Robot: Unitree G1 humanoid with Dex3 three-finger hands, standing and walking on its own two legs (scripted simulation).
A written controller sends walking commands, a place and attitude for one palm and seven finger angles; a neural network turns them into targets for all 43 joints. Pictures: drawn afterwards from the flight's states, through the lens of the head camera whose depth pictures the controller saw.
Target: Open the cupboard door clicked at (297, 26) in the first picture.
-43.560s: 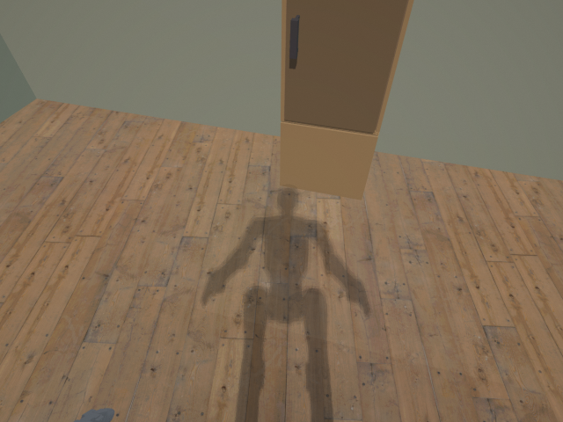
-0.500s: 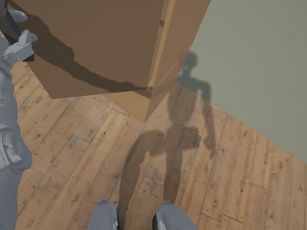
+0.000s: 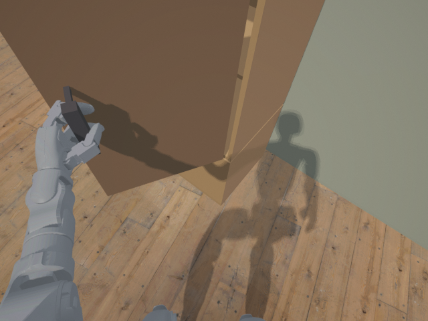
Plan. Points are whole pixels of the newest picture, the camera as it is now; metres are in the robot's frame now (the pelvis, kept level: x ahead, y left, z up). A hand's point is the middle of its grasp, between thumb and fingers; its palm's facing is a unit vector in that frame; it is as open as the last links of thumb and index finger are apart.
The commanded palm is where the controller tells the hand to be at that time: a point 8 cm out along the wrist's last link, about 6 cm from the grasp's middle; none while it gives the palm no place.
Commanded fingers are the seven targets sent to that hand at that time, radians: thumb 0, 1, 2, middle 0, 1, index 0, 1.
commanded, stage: pull the door open along its arc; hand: left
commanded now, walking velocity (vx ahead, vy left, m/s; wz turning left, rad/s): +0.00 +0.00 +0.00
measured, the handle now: (80, 122) +0.48 +0.24 +0.07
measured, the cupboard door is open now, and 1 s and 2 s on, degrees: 61 89 92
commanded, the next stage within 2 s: open thumb and fingers to let go in 0.54 s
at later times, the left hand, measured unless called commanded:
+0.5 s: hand (147, 193) +0.32 +0.10 +0.07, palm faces +0.47 -0.88 +0.02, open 6.3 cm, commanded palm +0.26 +0.14 +0.07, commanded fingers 0.00 0.90 0.90 -0.40 -1.35 -0.40 -1.35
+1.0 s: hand (159, 195) +0.32 +0.08 +0.07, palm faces +0.48 -0.88 +0.01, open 9.3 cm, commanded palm +0.27 +0.12 +0.07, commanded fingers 0.00 -0.43 0.33 -0.31 -1.21 -0.31 -1.21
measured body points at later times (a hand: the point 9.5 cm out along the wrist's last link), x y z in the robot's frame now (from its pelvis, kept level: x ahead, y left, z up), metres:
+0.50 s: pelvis -0.01 -0.04 +0.01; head +0.02 -0.05 +0.46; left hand +0.29 +0.15 +0.07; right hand +0.16 -0.26 -0.10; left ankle +0.01 +0.11 -0.68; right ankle -0.04 -0.14 -0.68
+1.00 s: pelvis -0.01 -0.06 +0.00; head +0.02 -0.08 +0.45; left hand +0.29 +0.13 +0.07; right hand +0.15 -0.27 -0.12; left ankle +0.01 +0.11 -0.68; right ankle -0.04 -0.14 -0.68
